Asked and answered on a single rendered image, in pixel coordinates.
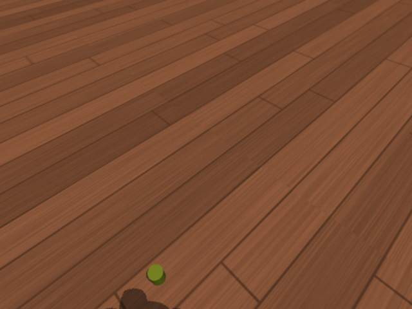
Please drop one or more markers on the tin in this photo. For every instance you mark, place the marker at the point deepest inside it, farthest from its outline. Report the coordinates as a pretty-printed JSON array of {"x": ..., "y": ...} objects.
[{"x": 156, "y": 274}]

